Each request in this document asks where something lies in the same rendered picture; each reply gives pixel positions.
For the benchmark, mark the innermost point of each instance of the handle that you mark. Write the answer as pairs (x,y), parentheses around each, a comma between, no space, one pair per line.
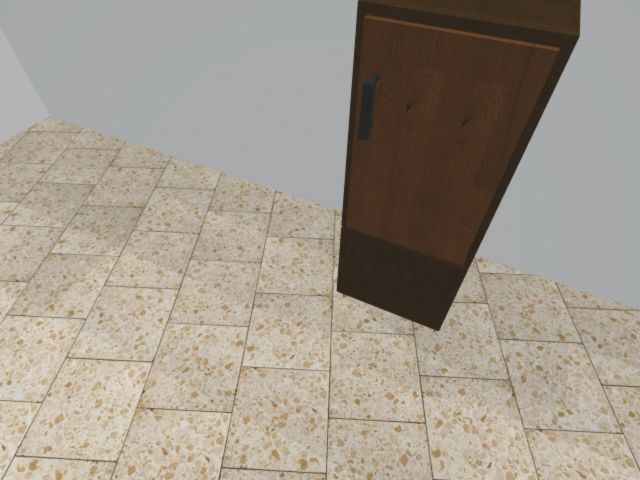
(367,103)

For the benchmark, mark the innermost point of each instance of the cupboard door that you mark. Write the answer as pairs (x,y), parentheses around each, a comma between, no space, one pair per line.
(449,109)

